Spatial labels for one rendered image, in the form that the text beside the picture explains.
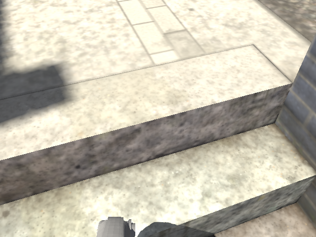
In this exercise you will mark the left robot thigh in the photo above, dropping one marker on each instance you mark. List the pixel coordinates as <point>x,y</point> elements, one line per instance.
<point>115,226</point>

